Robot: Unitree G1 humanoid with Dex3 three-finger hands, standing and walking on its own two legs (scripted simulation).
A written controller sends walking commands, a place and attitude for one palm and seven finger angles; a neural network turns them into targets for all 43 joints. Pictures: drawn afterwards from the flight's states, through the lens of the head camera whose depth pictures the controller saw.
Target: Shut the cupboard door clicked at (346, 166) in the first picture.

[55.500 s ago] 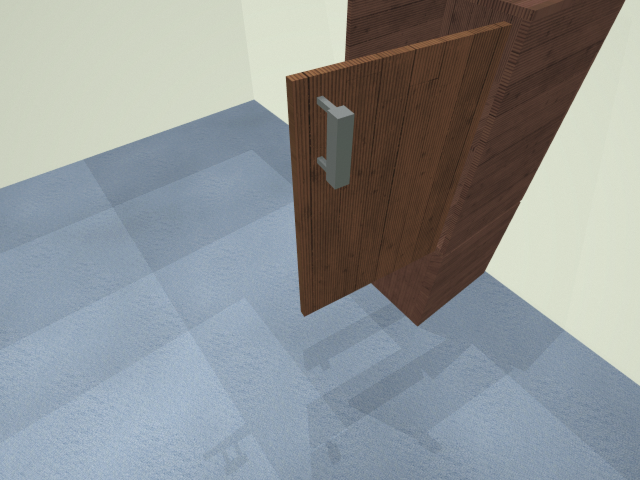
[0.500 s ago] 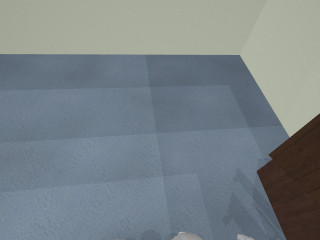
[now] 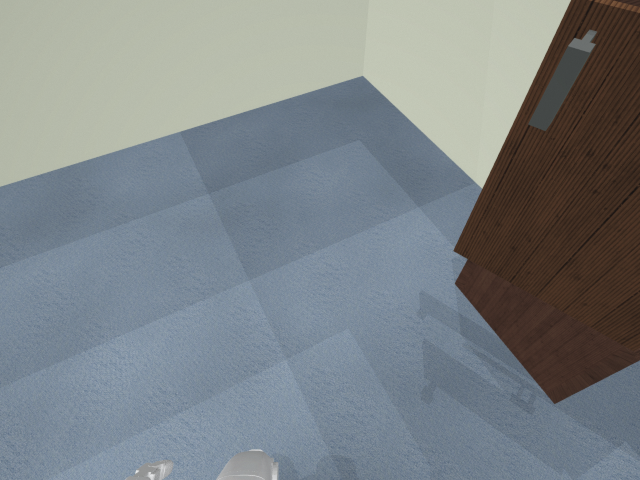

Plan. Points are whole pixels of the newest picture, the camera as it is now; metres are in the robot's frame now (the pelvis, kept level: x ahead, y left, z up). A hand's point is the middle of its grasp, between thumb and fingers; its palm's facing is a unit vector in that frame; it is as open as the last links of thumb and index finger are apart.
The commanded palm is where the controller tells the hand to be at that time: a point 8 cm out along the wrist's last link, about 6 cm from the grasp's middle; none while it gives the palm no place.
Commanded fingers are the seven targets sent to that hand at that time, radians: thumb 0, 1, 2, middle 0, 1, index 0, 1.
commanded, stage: turn to face it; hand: left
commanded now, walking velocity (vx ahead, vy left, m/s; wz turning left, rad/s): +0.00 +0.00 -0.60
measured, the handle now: (564, 80) +0.62 -0.32 +0.16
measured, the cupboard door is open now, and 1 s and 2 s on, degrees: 24 24 24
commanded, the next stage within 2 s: take the last steps up to it in 0.98 s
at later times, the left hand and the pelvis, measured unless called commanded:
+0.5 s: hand (193, 435) +0.19 +0.20 -0.16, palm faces -0.27 -0.94 -0.22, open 7.4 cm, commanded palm none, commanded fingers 0.00 0.90 0.90 -0.20 -0.30 -0.20 -0.30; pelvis +0.02 +0.03 +0.00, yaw -18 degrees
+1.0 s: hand (232, 427) +0.21 +0.15 -0.19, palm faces -0.45 -0.88 -0.17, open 7.4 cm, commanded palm none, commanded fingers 0.00 0.90 0.90 -0.20 -0.30 -0.20 -0.30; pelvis +0.06 +0.02 -0.01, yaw -30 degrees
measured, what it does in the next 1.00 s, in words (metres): steps on the spot, turning right: left foot, then right foot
